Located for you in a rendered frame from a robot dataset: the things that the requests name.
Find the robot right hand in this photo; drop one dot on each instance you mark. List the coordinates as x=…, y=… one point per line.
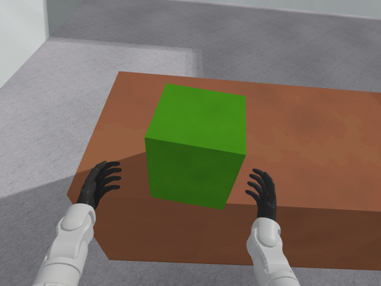
x=266, y=200

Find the robot left hand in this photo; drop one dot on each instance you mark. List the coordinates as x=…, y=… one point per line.
x=94, y=187

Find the robot left forearm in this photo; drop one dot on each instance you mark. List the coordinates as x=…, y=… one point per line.
x=64, y=262

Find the pedestal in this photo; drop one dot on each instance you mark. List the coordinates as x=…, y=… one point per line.
x=320, y=146

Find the robot right forearm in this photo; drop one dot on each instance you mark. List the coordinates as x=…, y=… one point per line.
x=264, y=245

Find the carton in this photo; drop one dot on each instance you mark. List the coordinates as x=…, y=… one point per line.
x=195, y=145

